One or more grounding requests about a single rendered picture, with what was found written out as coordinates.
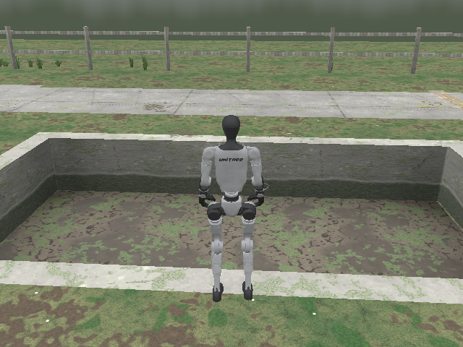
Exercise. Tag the left robot upper arm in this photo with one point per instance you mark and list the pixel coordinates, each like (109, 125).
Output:
(206, 163)

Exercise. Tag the robot left forearm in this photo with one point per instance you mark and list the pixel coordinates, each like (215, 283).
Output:
(203, 190)

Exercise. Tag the left robot shin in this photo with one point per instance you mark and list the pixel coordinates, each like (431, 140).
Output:
(216, 264)

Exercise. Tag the right robot hand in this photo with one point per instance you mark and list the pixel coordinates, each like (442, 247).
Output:
(253, 197)

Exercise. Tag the right robot upper arm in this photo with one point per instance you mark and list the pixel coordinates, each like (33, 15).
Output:
(254, 154)

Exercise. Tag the left robot hand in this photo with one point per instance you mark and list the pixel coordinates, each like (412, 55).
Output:
(208, 197)

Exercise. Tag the robot right forearm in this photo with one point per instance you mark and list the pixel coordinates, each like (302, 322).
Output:
(259, 189)

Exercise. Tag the robot left foot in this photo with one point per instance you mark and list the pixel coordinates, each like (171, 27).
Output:
(217, 295)

